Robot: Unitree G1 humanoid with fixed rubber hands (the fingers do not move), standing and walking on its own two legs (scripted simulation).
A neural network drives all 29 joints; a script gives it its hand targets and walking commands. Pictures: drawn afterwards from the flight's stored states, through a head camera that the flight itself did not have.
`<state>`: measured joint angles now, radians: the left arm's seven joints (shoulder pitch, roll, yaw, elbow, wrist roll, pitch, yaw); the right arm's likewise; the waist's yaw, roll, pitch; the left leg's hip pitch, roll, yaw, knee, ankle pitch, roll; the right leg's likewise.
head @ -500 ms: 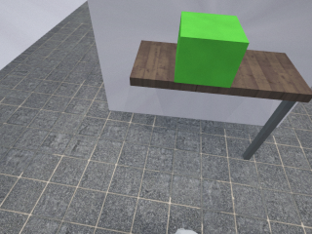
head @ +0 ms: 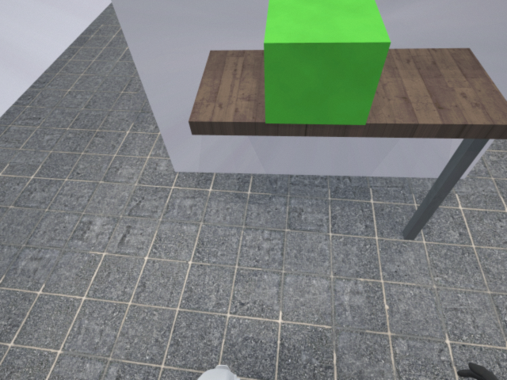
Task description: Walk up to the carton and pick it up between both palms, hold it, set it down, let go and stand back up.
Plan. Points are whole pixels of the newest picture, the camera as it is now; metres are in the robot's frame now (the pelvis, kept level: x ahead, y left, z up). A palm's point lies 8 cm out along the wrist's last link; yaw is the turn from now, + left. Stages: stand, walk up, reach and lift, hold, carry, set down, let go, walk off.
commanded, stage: walk up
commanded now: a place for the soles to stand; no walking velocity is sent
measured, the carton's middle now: (317, 57) +0.90 -0.14 +0.02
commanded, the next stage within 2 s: none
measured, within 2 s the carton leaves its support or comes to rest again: neither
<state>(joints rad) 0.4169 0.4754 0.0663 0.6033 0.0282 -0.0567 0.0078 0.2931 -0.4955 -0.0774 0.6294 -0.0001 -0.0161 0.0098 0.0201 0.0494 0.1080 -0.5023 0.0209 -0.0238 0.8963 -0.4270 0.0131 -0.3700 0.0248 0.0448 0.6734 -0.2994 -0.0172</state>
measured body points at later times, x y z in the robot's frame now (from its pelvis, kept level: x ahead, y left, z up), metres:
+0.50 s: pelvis -0.01 +0.03 +0.00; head +0.02 +0.01 +0.45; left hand +0.04 +0.37 -0.07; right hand +0.11 -0.30 -0.09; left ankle +0.03 +0.15 -0.70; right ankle +0.01 -0.10 -0.72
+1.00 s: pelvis +0.02 +0.04 -0.01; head +0.04 +0.02 +0.44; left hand +0.10 +0.38 -0.07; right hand +0.14 -0.29 -0.09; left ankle +0.05 +0.15 -0.72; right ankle +0.03 -0.10 -0.72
